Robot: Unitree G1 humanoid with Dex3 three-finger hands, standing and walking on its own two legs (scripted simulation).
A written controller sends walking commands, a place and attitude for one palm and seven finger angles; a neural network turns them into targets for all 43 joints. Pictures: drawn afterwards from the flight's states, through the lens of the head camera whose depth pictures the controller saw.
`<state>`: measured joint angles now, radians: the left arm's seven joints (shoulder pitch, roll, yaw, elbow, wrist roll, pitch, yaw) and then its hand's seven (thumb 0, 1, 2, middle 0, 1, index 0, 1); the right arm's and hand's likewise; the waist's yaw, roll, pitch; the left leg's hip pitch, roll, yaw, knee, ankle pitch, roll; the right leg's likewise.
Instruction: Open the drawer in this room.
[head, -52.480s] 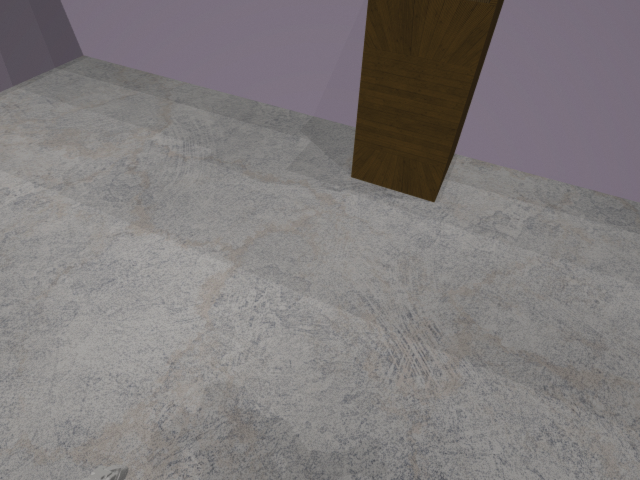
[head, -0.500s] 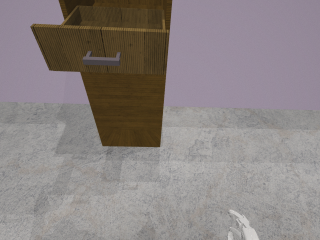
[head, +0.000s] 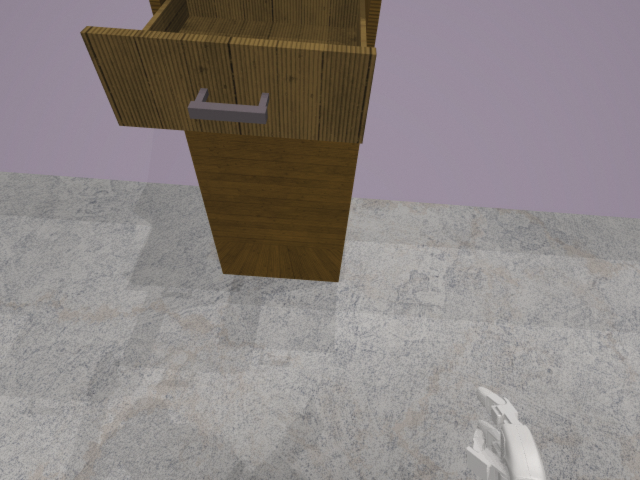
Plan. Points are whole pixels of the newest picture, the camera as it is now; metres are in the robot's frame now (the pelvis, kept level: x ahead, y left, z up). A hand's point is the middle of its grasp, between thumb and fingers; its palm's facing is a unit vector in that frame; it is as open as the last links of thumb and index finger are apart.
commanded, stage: stop stepping back and stand still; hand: left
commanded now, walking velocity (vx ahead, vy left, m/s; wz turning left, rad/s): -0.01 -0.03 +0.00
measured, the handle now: (231, 104) +0.56 +0.17 +0.16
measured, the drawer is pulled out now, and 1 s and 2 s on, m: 0.29 0.29 0.29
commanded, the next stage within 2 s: let the arm hang, fingers relaxed in 0.50 s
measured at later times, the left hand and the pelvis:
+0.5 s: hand out of the picture +0.15 +0.25 +0.33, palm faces +0.62 -0.67 -0.39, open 7.4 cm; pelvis -0.03 +0.02 +0.00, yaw +1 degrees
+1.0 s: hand out of the picture -0.09 +0.19 -0.18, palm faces +0.07 -0.98 -0.18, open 6.8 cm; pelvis -0.05 +0.01 +0.00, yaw +2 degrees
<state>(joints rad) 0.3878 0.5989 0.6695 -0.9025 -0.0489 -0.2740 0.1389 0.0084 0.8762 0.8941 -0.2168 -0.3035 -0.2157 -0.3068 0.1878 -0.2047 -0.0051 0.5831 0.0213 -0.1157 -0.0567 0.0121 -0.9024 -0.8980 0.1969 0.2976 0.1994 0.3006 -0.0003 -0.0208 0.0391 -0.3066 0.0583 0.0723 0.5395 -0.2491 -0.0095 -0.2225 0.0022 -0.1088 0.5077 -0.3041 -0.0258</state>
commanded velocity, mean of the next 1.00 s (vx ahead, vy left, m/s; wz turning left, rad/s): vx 0.00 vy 0.00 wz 0.00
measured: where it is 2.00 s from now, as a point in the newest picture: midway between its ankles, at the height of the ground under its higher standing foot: outside the picture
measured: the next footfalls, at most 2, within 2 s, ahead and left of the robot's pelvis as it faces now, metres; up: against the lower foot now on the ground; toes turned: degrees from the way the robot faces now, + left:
none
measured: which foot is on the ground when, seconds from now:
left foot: down 0.00-1.00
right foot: down 0.00-1.00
